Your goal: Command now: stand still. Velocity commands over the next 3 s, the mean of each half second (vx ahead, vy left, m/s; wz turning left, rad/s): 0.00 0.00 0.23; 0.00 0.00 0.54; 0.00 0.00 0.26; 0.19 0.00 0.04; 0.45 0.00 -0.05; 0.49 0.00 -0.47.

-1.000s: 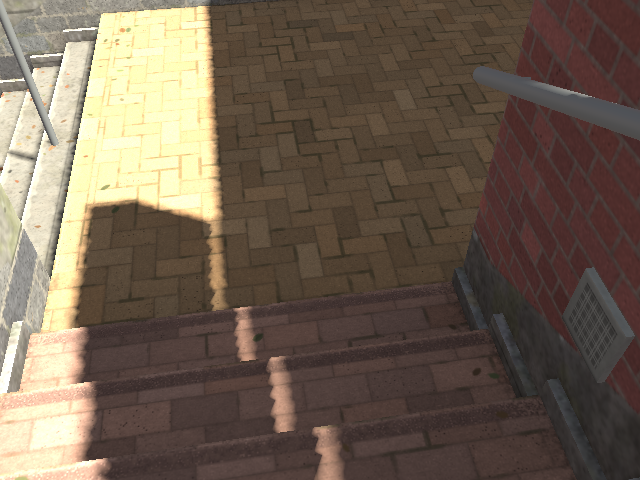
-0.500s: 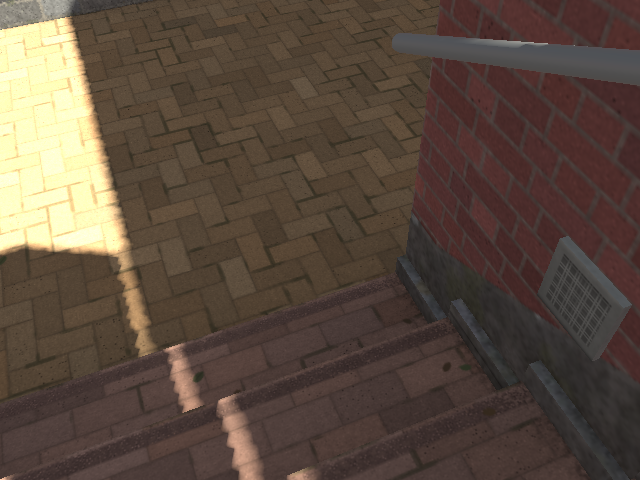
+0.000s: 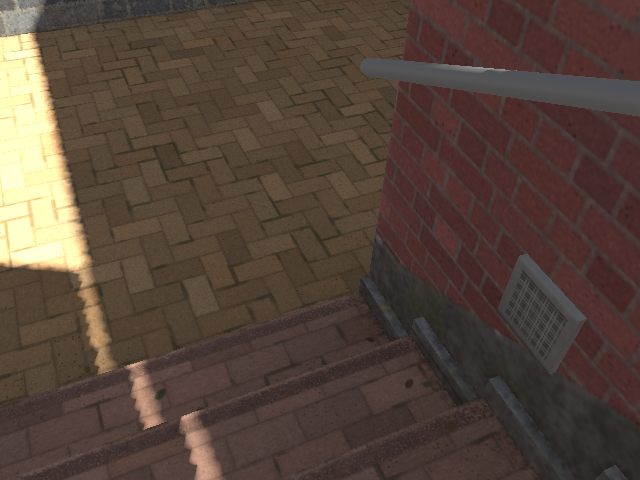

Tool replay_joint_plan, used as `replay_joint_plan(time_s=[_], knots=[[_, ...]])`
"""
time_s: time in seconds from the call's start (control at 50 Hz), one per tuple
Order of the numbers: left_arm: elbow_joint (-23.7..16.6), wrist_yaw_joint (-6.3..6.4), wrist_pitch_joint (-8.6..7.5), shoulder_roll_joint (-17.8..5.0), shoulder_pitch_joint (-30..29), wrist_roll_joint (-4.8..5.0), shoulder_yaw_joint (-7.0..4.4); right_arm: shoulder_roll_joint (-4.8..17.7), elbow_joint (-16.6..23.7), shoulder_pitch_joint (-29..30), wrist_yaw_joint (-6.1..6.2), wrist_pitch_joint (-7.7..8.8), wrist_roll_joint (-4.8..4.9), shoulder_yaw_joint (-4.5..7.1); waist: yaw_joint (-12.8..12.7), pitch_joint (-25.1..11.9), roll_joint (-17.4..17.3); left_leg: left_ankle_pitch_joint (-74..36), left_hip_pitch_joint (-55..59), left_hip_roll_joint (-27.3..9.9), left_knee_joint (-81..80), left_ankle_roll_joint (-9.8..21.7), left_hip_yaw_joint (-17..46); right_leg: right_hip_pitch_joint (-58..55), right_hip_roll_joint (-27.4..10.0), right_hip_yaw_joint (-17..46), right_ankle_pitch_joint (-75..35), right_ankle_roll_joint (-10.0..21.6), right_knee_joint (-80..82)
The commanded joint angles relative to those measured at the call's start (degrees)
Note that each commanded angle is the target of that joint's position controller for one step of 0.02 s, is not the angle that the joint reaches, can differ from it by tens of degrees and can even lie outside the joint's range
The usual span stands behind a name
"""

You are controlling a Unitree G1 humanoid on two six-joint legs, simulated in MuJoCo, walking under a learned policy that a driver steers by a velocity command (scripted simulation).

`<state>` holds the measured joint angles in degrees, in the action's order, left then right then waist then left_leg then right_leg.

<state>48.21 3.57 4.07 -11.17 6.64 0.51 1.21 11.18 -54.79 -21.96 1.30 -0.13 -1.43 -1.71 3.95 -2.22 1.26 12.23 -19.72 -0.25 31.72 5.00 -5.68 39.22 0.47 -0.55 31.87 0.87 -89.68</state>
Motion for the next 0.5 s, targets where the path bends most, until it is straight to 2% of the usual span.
replay_joint_plan(time_s=[0.02, 0.06, 0.08, 0.1, 0.12, 0.14, 0.16, 0.18, 0.2, 0.22, 0.24, 0.26, 0.28, 0.3, 0.32, 0.34, 0.36, 0.38, 0.4, 0.42, 0.44, 0.46, 0.48, 0.5], knots=[[-4.53, -0.14, -1.27, -3.39, -4.12, -0.55, -0.93, 7.77, 1.26, -4.27, 0.65, -0.37, -0.38, 1.98, 0.79, 0.77, -7.42, -2.26, 5.79, -17.06, -13.13, 12.34, 19.13, 8.18, -1.27, -0.36, -0.21, -0.44, -5.25], [-4.83, -0.42, -1.35, -2.68, -3.24, -0.54, -0.69, 8.18, 1.36, -3.67, 0.74, -0.55, -0.44, 2.37, 0.76, 0.17, -7.04, 3.12, 3.69, -17.38, -14.49, 12.34, 18.93, 6.73, -1.56, -0.86, -0.25, -0.54, -5.69], [-5.76, -0.41, -1.19, -3.03, -3.63, -0.89, -0.96, 9.19, 1.90, -2.95, 0.75, -0.48, -0.17, 3.06, 1.11, 0.07, -7.55, 4.63, 1.91, -17.89, -16.02, 12.72, 19.25, 5.69, -0.56, -1.82, 0.07, -0.75, -10.08], [-6.84, -0.41, -0.99, -3.30, -4.08, -1.01, -1.17, 9.55, 2.30, -1.52, 0.84, -0.33, -0.18, 3.25, 0.50, 0.75, -7.52, 6.17, 1.20, -18.78, -17.02, 12.84, 19.74, 6.44, -1.13, -0.55, 0.24, -0.95, -11.73], [-7.39, -0.60, -0.67, -2.31, -3.86, -1.25, -0.74, 12.25, 3.00, 0.08, 0.62, 0.26, 0.14, 4.12, 0.62, -1.16, -8.64, -1.18, -0.97, -21.97, -19.39, 13.37, 22.18, 2.39, -0.94, -0.29, 7.84, -0.36, -20.31], [-8.71, -0.28, -0.36, -3.21, -4.21, -1.60, -1.05, 12.77, 4.03, 1.76, 0.74, 0.87, -0.14, 4.45, -0.20, -0.93, -6.78, -5.20, -0.49, -22.60, -18.77, 13.22, 22.61, 3.53, -1.75, 3.17, 10.04, 0.12, -22.68], [-12.60, -2.91, -1.22, -2.46, 2.66, -2.19, 1.30, 15.61, 2.08, -1.70, 0.35, 5.47, -6.08, 5.10, -3.15, 12.21, -2.27, 0.17, -13.38, -25.77, -25.08, 11.18, 24.12, 2.86, 0.34, 4.49, 16.86, 1.85, -19.88], [-12.41, -3.96, -2.00, -5.04, 6.19, -2.00, 0.26, 17.16, 3.50, 3.18, 0.34, 7.79, -5.06, 5.77, -5.79, 6.21, 0.08, 1.74, -16.08, -23.59, -25.63, 9.04, 21.79, -6.72, 1.67, 3.07, 19.02, 2.14, -12.25], [-14.54, -5.19, -2.11, -5.85, 6.85, -2.80, -0.09, 17.66, 5.18, 8.09, 0.52, 8.95, -3.99, 6.00, -7.69, 1.84, -2.45, 1.16, -17.39, -19.83, -26.15, 7.28, 18.43, -13.30, 3.34, 0.59, 20.96, 3.00, -3.24], [-15.80, -5.27, -1.77, -6.83, 5.95, -2.34, -0.50, 19.47, 4.46, 8.79, 0.25, 9.08, -2.65, 7.30, -9.00, 0.81, -6.88, 2.79, -14.07, -18.64, -28.94, 6.73, 18.91, -13.29, 4.13, 1.27, 24.53, 5.13, 11.87], [-15.85, -5.37, -2.00, -7.79, 8.13, -2.11, -0.86, 18.77, 6.31, 11.67, -0.01, 8.20, -1.71, 7.38, -9.96, -1.72, -7.69, 0.26, -11.24, -17.99, -25.77, 8.03, 17.71, -16.71, 5.81, 0.04, 18.86, 7.14, 22.46], [-12.90, -5.08, -2.50, -9.49, 12.27, -2.09, -2.40, 13.87, 7.03, 10.05, -0.45, 6.72, -1.77, 6.42, -8.93, -6.00, -3.12, 4.75, -9.29, -15.03, -16.37, 8.29, 14.12, -21.88, 5.57, 6.02, 15.47, 10.92, 36.42], [-8.61, -2.89, -5.08, -12.41, 29.97, -5.47, -3.10, 4.20, 15.62, 14.18, -1.32, 5.38, -4.32, 3.70, -15.23, -3.01, 17.80, 25.21, -43.49, 5.33, 6.28, -0.95, 10.02, -38.91, -15.05, 53.29, -23.61, 33.09, 51.58], [-7.16, -2.06, -6.24, -9.95, 39.01, -10.48, -1.56, -0.42, 18.85, 23.72, -0.17, 5.00, -3.14, 0.99, -24.22, 10.75, 7.15, 22.15, -68.50, 13.32, 12.91, -6.10, 37.77, -44.92, -21.43, 74.20, -34.94, 31.30, 62.23], [-8.39, -3.40, -5.42, -11.84, 34.15, -11.93, -2.53, -3.96, 20.18, 26.11, -0.05, 5.73, -0.38, -0.80, -22.13, 12.59, 8.07, 13.23, -79.45, 14.71, 15.49, -8.85, 44.49, -48.10, -22.24, 65.40, -44.08, 23.06, 63.37], [-10.07, -6.08, -5.25, -12.00, 22.08, -10.50, -3.16, 1.47, 18.57, 22.93, 0.80, 6.15, 0.22, 1.64, -15.27, 5.95, 10.68, 7.10, -70.12, 13.82, 21.50, -11.73, 40.54, -39.50, -19.55, 53.79, -45.08, 19.05, 58.46], [-11.45, -7.98, -5.12, -11.26, 9.82, -7.53, -3.52, 6.89, 16.91, 16.96, 1.94, 6.87, -0.76, 3.41, -7.57, -1.10, 6.83, 0.62, -53.26, 13.48, 30.36, -11.85, 32.06, -27.35, -14.13, 35.68, -46.86, 13.16, 51.87], [-11.85, -9.41, -5.45, -12.17, 1.08, -4.95, -4.20, 11.44, 14.08, 6.78, 1.36, 6.43, -1.86, 4.58, 0.24, -3.00, 4.62, -3.71, -40.02, 11.90, 44.05, -11.69, 21.65, -11.80, -9.64, 21.59, -45.50, 8.61, 48.31], [-11.94, -10.68, -6.15, -8.63, -3.10, -4.37, -3.24, 13.44, 11.66, -0.43, 0.33, 5.21, -2.88, 5.43, 4.99, -4.06, 4.43, -5.85, -30.28, 10.82, 59.56, -12.10, 17.18, 2.47, -8.14, 17.50, -38.80, 7.72, 51.15], [-13.63, -10.65, -7.02, -5.86, -8.26, -3.95, -2.07, 14.48, 11.67, -2.16, -0.72, 4.22, -3.45, 6.01, 7.22, -4.26, 1.98, -8.77, -27.06, 10.22, 69.09, -11.28, 16.97, 7.95, -8.70, 15.55, -32.29, 8.06, 54.87], [-14.13, -9.90, -8.07, -4.77, -11.09, -3.42, -1.53, 14.51, 11.95, -1.96, -1.44, 3.65, -3.74, 6.35, 7.36, -4.04, -2.31, -12.06, -25.68, 9.04, 72.59, -10.18, 17.55, 7.86, -9.05, 12.81, -26.76, 8.32, 56.39], [-12.90, -8.47, -9.36, -5.22, -9.72, -3.20, -1.47, 13.78, 12.53, -0.81, -1.83, 3.32, -3.07, 6.29, 5.74, -3.45, -5.31, -14.19, -26.21, 7.69, 71.57, -9.62, 17.76, 3.77, -8.52, 9.84, -24.30, 7.85, 56.63], [-10.68, -7.00, -10.41, -6.36, -4.78, -3.32, -1.67, 13.26, 12.59, -0.35, -1.86, 3.32, -1.79, 6.18, 3.61, -3.75, -5.89, -14.64, -28.06, 6.41, 69.30, -9.79, 17.61, -2.76, -7.49, 7.18, -27.19, 6.53, 56.47], [-9.03, -5.50, -11.06, -8.15, 0.60, -3.58, -2.03, 12.47, 13.33, 1.36, -2.10, 3.42, -1.34, 5.94, 0.60, -3.81, -4.66, -15.02, -30.58, 6.07, 67.44, -9.93, 16.98, -10.11, -7.24, 5.11, -30.43, 6.36, 55.35]])
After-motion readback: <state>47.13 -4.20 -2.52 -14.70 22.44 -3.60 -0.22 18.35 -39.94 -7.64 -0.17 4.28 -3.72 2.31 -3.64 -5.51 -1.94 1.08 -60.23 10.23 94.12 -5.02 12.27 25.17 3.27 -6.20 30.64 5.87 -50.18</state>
